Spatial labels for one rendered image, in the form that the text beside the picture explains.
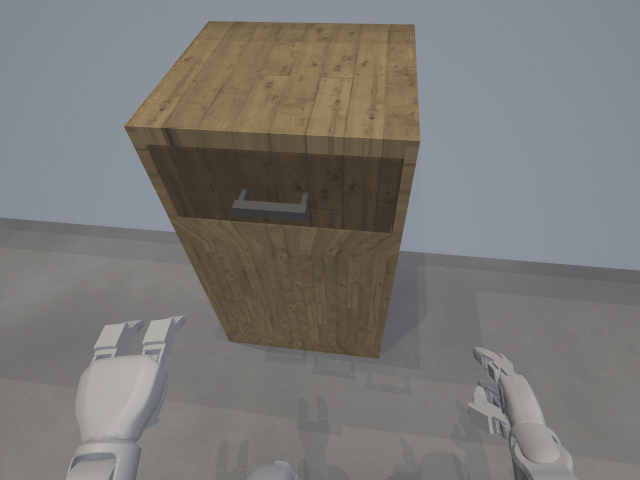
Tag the robot right forearm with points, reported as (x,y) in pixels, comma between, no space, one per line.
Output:
(537,454)

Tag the handle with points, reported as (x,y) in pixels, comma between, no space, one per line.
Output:
(270,210)

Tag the right robot hand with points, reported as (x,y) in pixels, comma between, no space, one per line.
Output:
(511,402)

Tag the robot left forearm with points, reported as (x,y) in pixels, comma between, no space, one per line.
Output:
(105,459)

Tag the left robot hand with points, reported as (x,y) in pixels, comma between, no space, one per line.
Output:
(119,396)

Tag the drawer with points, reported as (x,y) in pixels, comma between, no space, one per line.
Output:
(345,192)

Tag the cabinet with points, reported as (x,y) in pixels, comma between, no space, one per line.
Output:
(318,88)

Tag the left robot shin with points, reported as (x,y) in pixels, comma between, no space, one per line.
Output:
(282,463)

